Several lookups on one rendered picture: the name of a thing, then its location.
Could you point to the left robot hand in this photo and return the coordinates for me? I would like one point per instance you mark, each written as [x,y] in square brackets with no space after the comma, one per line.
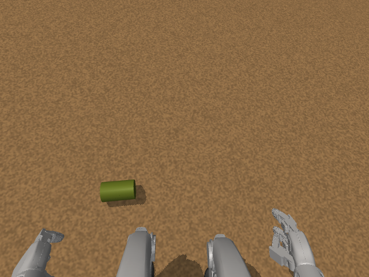
[38,254]

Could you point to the right robot hand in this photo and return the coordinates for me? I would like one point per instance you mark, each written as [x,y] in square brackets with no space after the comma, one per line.
[296,250]

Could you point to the right robot arm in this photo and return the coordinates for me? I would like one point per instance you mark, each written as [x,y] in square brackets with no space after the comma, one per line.
[307,271]

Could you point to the can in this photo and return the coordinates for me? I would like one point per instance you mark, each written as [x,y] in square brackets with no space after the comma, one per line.
[118,190]

